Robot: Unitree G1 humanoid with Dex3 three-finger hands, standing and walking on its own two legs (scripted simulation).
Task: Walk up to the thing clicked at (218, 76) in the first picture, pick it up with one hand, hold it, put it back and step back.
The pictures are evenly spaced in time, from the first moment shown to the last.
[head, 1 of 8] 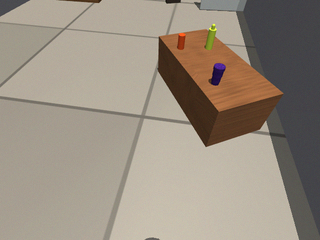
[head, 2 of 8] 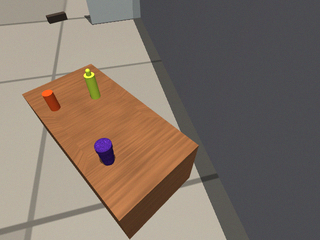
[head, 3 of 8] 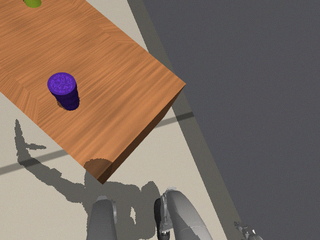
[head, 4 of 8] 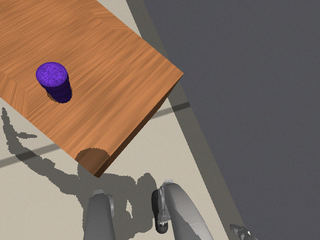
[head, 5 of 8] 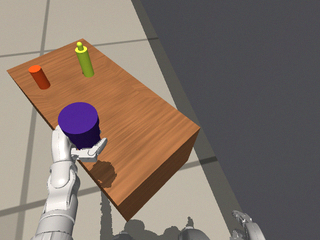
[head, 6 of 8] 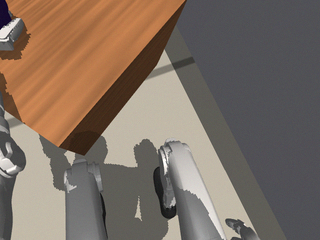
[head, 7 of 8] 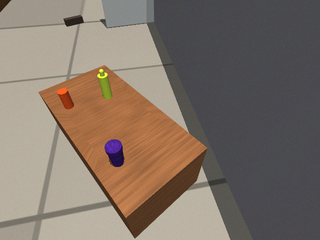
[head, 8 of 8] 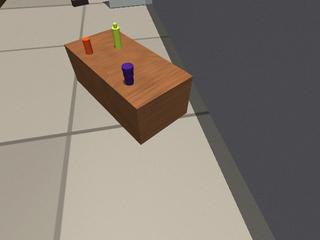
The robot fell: no
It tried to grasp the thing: yes
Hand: left
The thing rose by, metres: 0.35
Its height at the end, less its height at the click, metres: +0.00
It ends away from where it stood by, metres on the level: 0.02
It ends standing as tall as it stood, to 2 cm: yes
